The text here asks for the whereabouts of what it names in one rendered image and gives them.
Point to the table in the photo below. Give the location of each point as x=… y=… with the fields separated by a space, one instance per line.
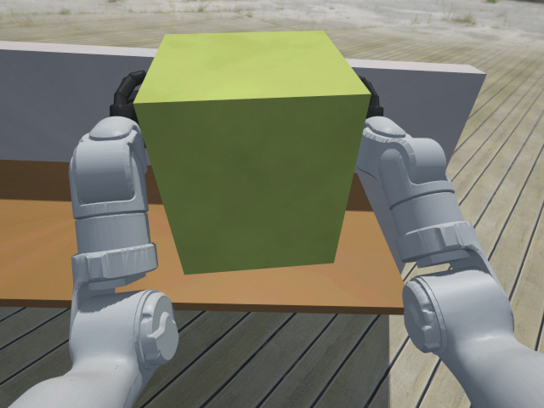
x=38 y=238

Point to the left robot hand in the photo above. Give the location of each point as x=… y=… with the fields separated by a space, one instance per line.
x=125 y=96

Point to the right robot hand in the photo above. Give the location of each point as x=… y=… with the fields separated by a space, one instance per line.
x=374 y=108

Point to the left robot upper arm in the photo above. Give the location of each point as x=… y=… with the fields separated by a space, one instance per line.
x=118 y=340

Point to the right robot forearm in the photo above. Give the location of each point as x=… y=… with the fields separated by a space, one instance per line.
x=429 y=222

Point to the carton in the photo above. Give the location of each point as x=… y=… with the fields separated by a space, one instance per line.
x=253 y=139

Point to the right robot upper arm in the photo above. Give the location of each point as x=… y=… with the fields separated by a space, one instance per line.
x=462 y=316

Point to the left robot forearm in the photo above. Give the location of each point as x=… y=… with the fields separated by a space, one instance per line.
x=109 y=201

